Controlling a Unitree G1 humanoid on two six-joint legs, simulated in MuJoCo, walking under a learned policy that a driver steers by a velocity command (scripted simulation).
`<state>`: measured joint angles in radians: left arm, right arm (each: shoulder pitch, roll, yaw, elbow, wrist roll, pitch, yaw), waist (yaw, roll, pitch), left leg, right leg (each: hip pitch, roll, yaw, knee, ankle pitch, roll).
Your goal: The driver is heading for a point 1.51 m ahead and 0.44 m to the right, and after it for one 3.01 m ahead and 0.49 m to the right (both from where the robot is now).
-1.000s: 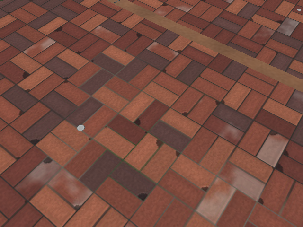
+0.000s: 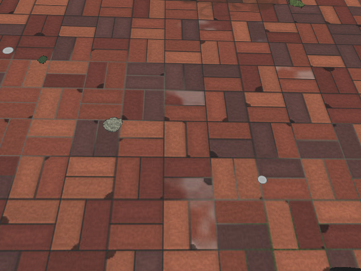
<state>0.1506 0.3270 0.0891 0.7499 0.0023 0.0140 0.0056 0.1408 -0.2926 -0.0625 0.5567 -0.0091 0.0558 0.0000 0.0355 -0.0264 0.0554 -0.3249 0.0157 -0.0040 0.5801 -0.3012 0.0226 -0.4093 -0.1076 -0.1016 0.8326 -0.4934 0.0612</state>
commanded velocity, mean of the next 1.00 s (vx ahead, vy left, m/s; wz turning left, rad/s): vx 0.73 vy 0.00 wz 0.07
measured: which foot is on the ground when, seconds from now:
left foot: down 0.00-0.42, up 0.44-0.86, down 0.88-1.00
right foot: up 0.00-0.40, down 0.42-0.88, up 0.90-1.00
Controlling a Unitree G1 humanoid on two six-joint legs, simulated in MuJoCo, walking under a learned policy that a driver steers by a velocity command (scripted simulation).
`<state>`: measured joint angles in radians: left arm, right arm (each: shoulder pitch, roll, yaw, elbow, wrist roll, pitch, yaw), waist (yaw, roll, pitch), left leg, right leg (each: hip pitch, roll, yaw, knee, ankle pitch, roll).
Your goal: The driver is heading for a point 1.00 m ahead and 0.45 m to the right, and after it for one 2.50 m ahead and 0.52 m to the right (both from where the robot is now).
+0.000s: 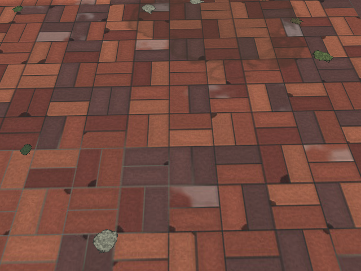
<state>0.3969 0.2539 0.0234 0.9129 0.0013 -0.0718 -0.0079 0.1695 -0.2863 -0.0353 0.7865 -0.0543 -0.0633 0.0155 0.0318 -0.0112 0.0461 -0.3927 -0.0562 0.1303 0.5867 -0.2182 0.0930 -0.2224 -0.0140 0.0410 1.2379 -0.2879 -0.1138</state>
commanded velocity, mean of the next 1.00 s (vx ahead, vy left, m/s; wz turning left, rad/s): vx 0.99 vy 0.00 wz -0.84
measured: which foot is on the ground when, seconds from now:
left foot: down 0.00-0.36, up 0.38-0.74, down 0.76-1.00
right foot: up 0.00-0.34, down 0.36-0.78, up 0.80-1.00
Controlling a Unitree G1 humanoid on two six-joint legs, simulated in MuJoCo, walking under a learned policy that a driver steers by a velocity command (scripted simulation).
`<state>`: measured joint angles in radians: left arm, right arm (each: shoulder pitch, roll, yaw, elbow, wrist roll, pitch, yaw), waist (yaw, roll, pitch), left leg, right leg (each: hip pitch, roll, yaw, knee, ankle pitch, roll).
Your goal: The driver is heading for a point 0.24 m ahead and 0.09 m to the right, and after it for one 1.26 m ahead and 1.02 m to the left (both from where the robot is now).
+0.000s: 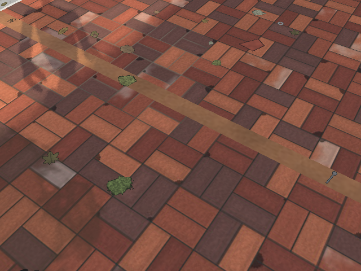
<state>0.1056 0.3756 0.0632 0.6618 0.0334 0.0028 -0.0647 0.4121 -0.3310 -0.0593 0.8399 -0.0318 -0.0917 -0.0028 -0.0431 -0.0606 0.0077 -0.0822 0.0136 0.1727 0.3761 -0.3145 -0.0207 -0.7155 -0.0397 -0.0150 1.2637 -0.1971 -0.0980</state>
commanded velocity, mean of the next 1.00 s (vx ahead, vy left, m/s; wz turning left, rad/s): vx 0.74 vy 0.00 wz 0.49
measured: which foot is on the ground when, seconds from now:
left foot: down 0.00-0.20, up 0.22-0.62, down 0.64-1.00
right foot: up 0.00-0.18, down 0.20-0.64, up 0.66-1.00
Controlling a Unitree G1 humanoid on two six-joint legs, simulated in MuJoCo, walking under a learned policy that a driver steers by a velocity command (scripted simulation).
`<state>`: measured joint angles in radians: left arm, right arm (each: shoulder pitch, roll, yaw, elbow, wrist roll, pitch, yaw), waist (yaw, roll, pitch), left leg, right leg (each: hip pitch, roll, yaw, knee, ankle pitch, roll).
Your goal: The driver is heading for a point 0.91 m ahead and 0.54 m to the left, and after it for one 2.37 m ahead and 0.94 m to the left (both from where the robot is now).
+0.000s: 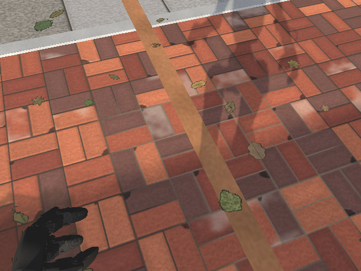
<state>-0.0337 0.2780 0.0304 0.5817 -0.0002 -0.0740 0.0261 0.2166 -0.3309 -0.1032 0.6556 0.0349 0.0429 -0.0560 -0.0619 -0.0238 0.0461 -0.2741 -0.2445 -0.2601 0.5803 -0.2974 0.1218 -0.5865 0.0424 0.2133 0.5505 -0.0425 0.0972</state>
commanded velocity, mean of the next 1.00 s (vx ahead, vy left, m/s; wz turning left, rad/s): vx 0.07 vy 0.00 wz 0.86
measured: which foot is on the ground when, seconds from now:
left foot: down 0.00-0.04, up 0.06-0.40, down 0.42-0.82, up 0.84-1.00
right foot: up 0.00-0.02, down 0.04-0.44, up 0.46-0.80, down 0.82-1.00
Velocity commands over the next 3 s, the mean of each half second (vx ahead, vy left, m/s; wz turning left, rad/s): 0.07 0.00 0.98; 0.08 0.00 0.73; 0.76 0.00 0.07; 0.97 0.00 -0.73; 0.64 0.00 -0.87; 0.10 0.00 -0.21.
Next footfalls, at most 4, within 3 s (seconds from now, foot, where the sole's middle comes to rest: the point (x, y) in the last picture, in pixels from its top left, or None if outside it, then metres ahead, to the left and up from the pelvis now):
0.04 right None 0.22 -0.13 -0.77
0.42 left None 0.06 0.10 -0.77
0.82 right None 0.21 -0.05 -0.77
1.20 left None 0.05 0.16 -0.77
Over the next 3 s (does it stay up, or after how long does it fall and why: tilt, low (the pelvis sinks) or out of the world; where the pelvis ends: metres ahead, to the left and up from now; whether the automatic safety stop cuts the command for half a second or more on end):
stays up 1.07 0.73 0.00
